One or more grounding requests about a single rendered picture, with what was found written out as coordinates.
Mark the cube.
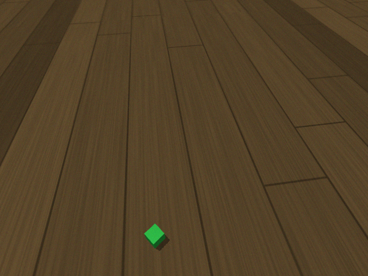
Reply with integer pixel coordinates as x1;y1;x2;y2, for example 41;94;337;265
145;224;165;248

